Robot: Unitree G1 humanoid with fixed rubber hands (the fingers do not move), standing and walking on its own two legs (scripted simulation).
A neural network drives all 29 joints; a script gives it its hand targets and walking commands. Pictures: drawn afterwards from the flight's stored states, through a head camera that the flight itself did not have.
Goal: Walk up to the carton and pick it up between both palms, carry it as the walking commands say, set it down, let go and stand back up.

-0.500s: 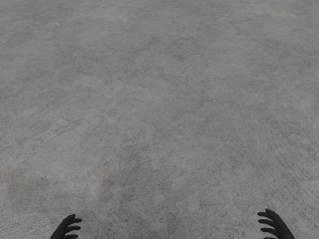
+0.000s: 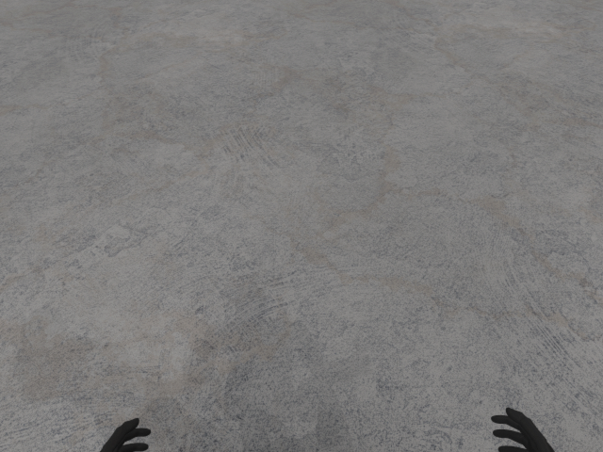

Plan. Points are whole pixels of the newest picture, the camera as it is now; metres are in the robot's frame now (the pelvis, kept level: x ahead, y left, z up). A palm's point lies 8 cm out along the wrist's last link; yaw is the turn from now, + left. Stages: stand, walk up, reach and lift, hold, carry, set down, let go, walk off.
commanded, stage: stand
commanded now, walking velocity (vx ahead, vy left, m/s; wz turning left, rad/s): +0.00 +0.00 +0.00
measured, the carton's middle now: out of the picture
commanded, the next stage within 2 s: walk up in 0.26 s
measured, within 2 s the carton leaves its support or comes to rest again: neither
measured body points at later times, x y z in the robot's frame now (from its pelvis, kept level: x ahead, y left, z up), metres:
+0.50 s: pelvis -0.01 +0.00 +0.00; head +0.00 +0.00 +0.45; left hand +0.10 +0.29 -0.11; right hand +0.11 -0.29 -0.10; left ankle +0.00 +0.12 -0.72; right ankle +0.00 -0.12 -0.72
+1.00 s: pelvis +0.06 -0.11 +0.01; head +0.10 -0.12 +0.46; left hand +0.24 +0.18 -0.09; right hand +0.11 -0.49 -0.06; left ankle +0.14 -0.01 -0.71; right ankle +0.04 -0.24 -0.72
